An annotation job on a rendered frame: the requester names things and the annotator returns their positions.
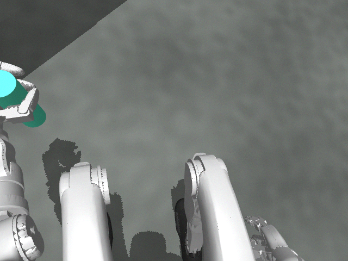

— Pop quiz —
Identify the left robot arm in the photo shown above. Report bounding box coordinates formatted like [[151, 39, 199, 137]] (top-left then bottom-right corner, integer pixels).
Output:
[[0, 129, 44, 261]]

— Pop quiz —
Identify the right robot foot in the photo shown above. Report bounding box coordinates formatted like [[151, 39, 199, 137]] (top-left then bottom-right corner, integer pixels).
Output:
[[175, 198, 202, 261]]

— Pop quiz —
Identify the right robot arm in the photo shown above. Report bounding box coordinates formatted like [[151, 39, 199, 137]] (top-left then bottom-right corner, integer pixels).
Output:
[[271, 247, 304, 261]]

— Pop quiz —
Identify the right robot hand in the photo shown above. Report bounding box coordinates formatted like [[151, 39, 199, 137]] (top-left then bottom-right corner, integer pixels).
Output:
[[245, 216, 288, 261]]

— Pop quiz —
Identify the can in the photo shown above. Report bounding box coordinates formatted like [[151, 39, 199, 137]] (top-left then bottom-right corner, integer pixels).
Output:
[[0, 70, 46, 127]]

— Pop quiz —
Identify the left robot hand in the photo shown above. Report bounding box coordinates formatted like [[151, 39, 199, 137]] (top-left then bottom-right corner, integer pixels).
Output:
[[0, 61, 39, 129]]

